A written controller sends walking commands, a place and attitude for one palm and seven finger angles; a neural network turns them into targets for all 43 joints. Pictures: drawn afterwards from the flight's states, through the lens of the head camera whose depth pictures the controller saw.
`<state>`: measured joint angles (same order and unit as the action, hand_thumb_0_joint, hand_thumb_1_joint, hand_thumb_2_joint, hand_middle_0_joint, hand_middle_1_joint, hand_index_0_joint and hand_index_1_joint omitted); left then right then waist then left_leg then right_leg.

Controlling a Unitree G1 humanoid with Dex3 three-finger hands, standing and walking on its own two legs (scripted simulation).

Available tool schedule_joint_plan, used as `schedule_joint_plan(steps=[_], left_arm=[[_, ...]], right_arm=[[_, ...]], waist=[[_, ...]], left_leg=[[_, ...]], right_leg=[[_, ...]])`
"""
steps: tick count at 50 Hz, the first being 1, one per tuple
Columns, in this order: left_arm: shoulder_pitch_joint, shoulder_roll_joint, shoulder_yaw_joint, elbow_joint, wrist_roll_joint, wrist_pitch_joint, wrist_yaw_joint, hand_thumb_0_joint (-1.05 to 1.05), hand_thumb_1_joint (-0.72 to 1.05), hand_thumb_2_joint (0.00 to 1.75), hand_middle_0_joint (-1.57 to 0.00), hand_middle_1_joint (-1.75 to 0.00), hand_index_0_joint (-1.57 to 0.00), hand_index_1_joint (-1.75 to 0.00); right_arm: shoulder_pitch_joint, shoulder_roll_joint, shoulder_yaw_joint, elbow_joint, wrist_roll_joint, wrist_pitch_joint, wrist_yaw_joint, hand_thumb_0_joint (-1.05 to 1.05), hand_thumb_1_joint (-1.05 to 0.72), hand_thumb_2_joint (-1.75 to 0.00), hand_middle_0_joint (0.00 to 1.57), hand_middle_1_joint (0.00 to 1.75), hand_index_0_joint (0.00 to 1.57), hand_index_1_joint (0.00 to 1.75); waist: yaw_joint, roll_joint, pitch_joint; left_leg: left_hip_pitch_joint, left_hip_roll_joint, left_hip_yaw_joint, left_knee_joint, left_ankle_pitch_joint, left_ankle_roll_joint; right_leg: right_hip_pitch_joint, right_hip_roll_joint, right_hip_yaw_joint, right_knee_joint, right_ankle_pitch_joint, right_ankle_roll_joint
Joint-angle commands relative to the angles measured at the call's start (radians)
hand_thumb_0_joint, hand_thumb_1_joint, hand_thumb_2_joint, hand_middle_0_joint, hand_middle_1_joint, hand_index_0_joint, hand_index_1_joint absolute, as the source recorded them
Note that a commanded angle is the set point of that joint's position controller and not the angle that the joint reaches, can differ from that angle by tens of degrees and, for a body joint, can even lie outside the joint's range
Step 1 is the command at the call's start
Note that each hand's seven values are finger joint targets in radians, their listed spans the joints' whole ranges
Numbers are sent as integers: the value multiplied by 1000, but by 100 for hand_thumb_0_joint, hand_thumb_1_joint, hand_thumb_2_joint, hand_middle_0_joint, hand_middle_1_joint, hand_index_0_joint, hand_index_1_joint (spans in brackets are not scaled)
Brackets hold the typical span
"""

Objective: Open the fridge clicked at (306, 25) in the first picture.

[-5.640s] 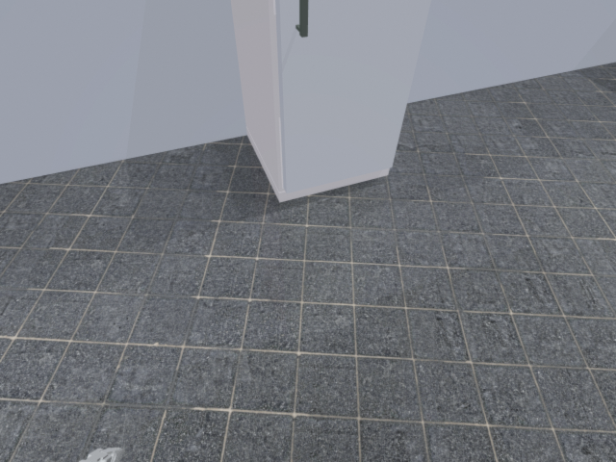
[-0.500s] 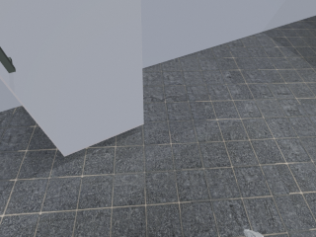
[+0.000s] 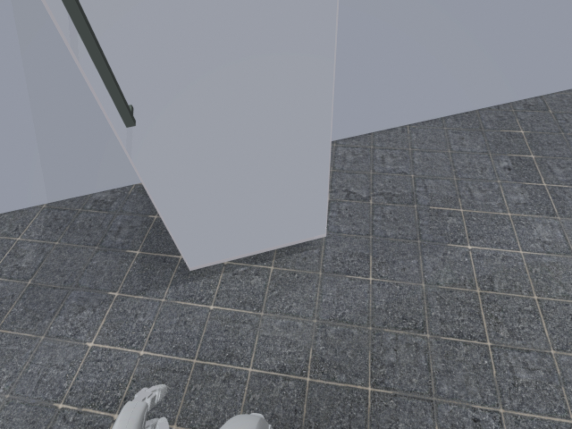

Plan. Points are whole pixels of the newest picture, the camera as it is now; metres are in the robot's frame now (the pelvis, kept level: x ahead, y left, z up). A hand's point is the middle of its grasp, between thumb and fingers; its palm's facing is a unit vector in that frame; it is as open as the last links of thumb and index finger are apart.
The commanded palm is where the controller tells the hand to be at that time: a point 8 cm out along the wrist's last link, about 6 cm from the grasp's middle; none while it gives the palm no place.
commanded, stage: turn to face it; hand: left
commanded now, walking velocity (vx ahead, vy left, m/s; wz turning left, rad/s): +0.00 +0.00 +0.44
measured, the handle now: (102, 58) +0.73 +0.37 +0.16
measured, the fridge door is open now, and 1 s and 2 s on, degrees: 0 0 0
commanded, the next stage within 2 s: take the last steps up to it in 0.38 s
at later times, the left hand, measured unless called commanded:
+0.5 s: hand out of the picture -0.04 +0.27 -0.17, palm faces +0.24 -0.94 -0.24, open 7.4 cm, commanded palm none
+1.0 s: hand out of the picture -0.05 +0.17 -0.15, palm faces +0.32 -0.93 -0.19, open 7.3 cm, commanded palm none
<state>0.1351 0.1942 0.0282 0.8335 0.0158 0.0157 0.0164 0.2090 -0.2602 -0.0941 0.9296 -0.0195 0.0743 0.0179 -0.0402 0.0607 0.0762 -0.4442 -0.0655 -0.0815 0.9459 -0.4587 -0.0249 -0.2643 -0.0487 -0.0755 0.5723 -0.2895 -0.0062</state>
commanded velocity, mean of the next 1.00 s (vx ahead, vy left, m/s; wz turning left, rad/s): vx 0.16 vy -0.01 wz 0.16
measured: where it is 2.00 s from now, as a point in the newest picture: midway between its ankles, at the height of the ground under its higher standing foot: (267, 388)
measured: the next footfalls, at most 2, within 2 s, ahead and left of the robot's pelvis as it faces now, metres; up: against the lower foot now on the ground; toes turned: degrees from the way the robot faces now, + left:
left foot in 0.32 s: +0.00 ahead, +0.15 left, +0.00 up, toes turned +13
right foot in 0.76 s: +0.05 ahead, -0.06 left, +0.00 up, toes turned +8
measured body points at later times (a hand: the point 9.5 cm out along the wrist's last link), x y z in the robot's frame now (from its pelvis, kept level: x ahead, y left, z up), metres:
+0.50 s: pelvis -0.02 +0.05 +0.01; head +0.00 +0.08 +0.46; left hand -0.05 +0.32 -0.15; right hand +0.13 -0.17 -0.12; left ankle -0.04 +0.14 -0.73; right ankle -0.01 -0.11 -0.67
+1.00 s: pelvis +0.04 +0.02 +0.02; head +0.04 +0.00 +0.46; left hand -0.07 +0.21 -0.13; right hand +0.09 -0.21 -0.15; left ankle +0.04 +0.18 -0.66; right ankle +0.01 -0.07 -0.73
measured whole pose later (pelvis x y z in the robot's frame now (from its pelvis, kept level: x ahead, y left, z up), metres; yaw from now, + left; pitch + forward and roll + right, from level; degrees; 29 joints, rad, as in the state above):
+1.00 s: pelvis +0.04 +0.02 +0.02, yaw +15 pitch -1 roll +1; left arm 0.42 0.11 0.02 1.11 0.02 -0.05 0.01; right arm 0.31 -0.20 -0.08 1.09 -0.03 0.02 0.02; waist -0.01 0.04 0.01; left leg -0.53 0.09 0.03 1.01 -0.21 -0.02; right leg -0.04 -0.01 -0.13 0.32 -0.26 -0.04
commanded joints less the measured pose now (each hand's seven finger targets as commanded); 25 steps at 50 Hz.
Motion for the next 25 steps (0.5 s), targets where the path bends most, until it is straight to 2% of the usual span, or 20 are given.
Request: schedule_joint_plan(steps=[1, 2, 3, 5, 8, 9, 10, 11, 13, 14, 15, 16, 17, 18, 20, 21, 23, 25], left_arm=[[-24, 189, 51, -73, 5, -21, 20, 0, 90, 90, -20, -30, -20, -30], [-10, 186, 50, -69, 6, -22, 20, 0, 90, 90, -20, -30, -20, -30], [2, 186, 53, -60, 9, -22, 23, 0, 90, 90, -20, -30, -20, -30], [52, 207, 56, -38, 11, -19, 20, 0, 90, 90, -20, -30, -20, -30], [121, 232, 66, -2, 18, -18, 18, 0, 90, 90, -20, -30, -20, -30], [139, 245, 69, 9, 18, -17, 17, 0, 90, 90, -20, -30, -20, -30], [151, 252, 73, 19, 19, -16, 16, 0, 90, 90, -20, -30, -20, -30], [144, 258, 74, 28, 17, -15, 16, 0, 90, 90, -20, -30, -20, -30], [126, 249, 73, 41, 11, -10, 14, 0, 90, 90, -20, -30, -20, -30], [124, 230, 71, 40, 0, -4, 14, 0, 90, 90, -20, -30, -20, -30], [148, 174, 64, 22, -8, 4, 9, 0, 90, 90, -20, -30, -20, -30], [104, 120, 39, -9, -5, 7, 5, 0, 90, 90, -20, -30, -20, -30], [42, 138, 39, 0, 3, 22, 16, 0, 90, 90, -20, -30, -20, -30], [26, 140, 42, 13, -1, 24, 12, 0, 90, 90, -20, -30, -20, -30], [62, 135, 43, 56, -3, 20, 1, 0, 90, 90, -20, -30, -20, -30], [77, 130, 41, 70, -4, 17, -1, 0, 90, 90, -20, -30, -20, -30], [86, 129, 39, 83, -6, 16, -2, 0, 90, 90, -20, -30, -20, -30], [80, 112, 33, 90, -6, 17, -1, 0, 90, 90, -20, -30, -20, -30]], right_arm=[[0, -83, -19, -67, -5, -10, 15, 0, -90, -90, 20, 30, 20, 30], [3, -80, -17, -64, -4, -7, 16, 0, -90, -90, 20, 30, 20, 30], [0, -74, -15, -64, -2, -9, 17, 0, -90, -90, 20, 30, 20, 30], [-43, -66, -7, -69, -1, -8, 16, 0, -90, -90, 20, 30, 20, 30], [-106, -50, 8, -81, 6, -21, 12, 0, -90, -90, 20, 30, 20, 30], [-109, -45, 15, -81, 9, -27, 10, 0, -90, -90, 20, 30, 20, 30], [-105, -38, 18, -76, 11, -31, 6, 0, -90, -90, 20, 30, 20, 30], [-74, -40, 21, -67, 13, -35, 3, 0, -90, -90, 20, 30, 20, 30], [-19, -48, 23, -43, 13, -44, -2, 0, -90, -90, 20, 30, 20, 30], [21, -78, 17, -32, 10, -54, -2, 0, -90, -90, 20, 30, 20, 30], [40, -171, -2, -34, 1, -66, -5, 0, -90, -90, 20, 30, 20, 30], [73, -242, -14, -32, 1, -60, -10, 0, -90, -90, 20, 30, 20, 30], [92, -214, -10, -7, -2, -61, -23, 0, -90, -90, 20, 30, 20, 30], [49, -193, -2, -11, -3, -61, -33, 0, -90, -90, 20, 30, 20, 30], [-29, -146, 16, -25, -2, -65, -39, 0, -90, -90, 20, 30, 20, 30], [-28, -139, 20, -23, 1, -69, -41, 0, -90, -90, 20, 30, 20, 30], [-17, -135, 19, -15, 5, -72, -43, 0, -90, -90, 20, 30, 20, 30], [7, -125, 22, -2, 3, -73, -42, 0, -90, -90, 20, 30, 20, 30]], waist=[[8, -230, -27], [12, -253, -28], [18, -249, -39], [45, -239, -34], [87, -267, -63], [94, -269, -84], [96, -282, -100], [83, -295, -123], [51, -277, -144], [24, -207, -164], [15, 52, -199], [-8, 241, -162], [-34, 221, -148], [-9, 199, -113], [27, 112, -82], [31, 95, -98], [29, 93, -115], [20, 80, -120]], left_leg=[[-91, 82, 41, 303, 83, -30], [-85, 84, 53, 290, 98, -36], [-79, 90, 67, 238, 85, -42], [-59, 91, 95, 135, 56, -48], [-15, 90, 132, -63, -16, -46], [11, 84, 143, -124, -25, -42], [41, 74, 158, -170, -25, -37], [82, 70, 166, -230, 1, -32], [201, 64, 180, -427, 139, -22], [326, 92, 157, -563, 276, -6], [481, 292, -77, -609, 497, 67], [462, 472, -244, -613, 812, 186], [376, 451, -217, -620, 771, 212], [347, 414, -195, -613, 739, 217], [339, 342, -105, -599, 774, 193], [371, 322, -78, -590, 820, 184], [411, 309, -60, -586, 856, 182], [409, 307, -76, -603, 783, 189]], right_leg=[[-2, -264, 145, -285, 111, -91], [1, -255, 119, -289, 103, -88], [34, -263, 101, -285, 117, -91], [62, -268, 84, -277, 146, -100], [145, -298, 85, -227, 322, -126], [169, -300, 83, -199, 403, -132], [180, -301, 76, -175, 471, -131], [185, -298, 67, -148, 505, -122], [156, -270, 18, -69, 489, -66], [77, -245, -18, 16, 411, -18], [-125, -145, -79, 185, 121, 50], [-271, -73, -54, 333, -335, 85], [-237, -74, 31, 429, -338, 74], [-260, -76, 55, 483, -287, 72], [-253, -71, 54, 501, -183, 77], [-247, -62, 45, 485, -165, 82], [-232, -53, 40, 439, -153, 88], [-200, -41, 40, 389, -147, 90]])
